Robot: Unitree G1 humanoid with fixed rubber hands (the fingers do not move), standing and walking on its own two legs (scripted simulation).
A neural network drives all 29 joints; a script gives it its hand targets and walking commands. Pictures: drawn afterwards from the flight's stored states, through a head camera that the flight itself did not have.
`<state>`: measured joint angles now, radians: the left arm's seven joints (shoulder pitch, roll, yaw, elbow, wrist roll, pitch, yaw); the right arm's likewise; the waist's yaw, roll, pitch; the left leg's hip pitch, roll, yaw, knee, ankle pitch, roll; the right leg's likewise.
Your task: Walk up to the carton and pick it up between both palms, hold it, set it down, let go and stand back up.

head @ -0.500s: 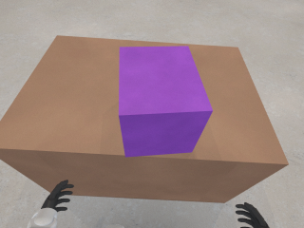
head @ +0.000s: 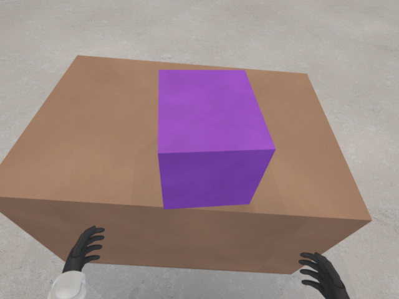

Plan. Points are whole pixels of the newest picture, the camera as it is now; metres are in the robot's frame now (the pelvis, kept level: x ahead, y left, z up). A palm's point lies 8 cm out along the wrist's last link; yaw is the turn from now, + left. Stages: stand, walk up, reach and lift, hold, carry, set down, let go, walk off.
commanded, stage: reach and lift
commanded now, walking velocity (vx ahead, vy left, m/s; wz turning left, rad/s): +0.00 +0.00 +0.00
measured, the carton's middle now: (205, 138) +0.52 +0.00 -0.02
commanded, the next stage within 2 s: none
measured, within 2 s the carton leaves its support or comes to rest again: neither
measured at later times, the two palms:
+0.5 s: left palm (95, 251) +0.21 +0.21 -0.03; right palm (327, 272) +0.19 -0.25 -0.04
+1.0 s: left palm (102, 230) +0.24 +0.20 -0.01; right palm (319, 230) +0.26 -0.24 +0.00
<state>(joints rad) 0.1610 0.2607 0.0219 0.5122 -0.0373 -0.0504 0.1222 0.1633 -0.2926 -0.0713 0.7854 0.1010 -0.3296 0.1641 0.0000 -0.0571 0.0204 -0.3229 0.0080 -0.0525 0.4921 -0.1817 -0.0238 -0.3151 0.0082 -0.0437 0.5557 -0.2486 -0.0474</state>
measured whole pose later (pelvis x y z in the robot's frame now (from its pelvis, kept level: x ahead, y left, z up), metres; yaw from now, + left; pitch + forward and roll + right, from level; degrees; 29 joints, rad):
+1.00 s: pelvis +0.02 -0.01 +0.00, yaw +0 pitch +2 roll +1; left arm 0.14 0.20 -0.08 0.33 -0.16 -0.12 0.21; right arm 0.00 -0.31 0.01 0.59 0.28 -0.28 0.18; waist 0.00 -0.04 -0.02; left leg -0.32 0.01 -0.05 0.46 -0.19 -0.03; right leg -0.32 0.01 -0.04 0.54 -0.27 -0.05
